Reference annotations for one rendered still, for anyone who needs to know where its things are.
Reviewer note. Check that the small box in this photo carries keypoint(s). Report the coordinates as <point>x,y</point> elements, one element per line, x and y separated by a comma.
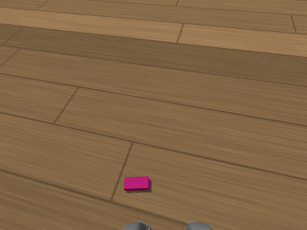
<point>136,183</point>

